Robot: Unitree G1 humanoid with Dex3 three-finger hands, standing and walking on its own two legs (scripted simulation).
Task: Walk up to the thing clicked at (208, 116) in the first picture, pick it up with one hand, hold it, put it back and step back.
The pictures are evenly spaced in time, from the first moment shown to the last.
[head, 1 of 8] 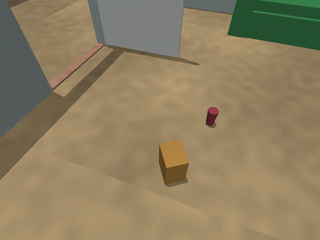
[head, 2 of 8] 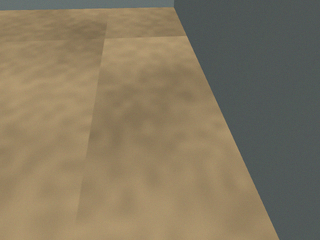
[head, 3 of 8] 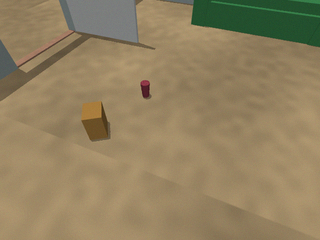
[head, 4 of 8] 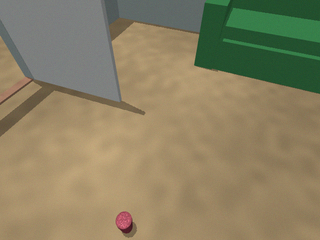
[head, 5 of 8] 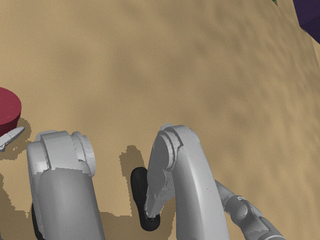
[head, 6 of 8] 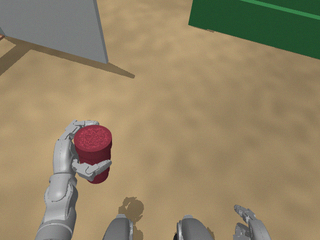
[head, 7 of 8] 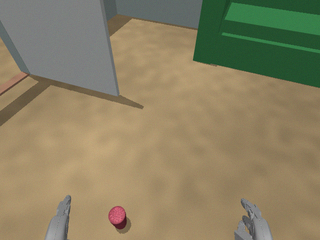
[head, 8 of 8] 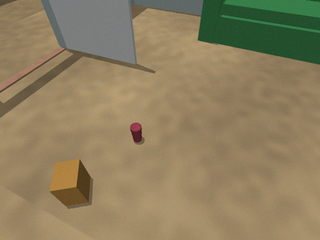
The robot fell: no
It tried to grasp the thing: yes
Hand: left
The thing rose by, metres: 0.69
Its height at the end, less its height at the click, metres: +0.00
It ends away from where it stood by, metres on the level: 0.02
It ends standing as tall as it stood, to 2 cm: yes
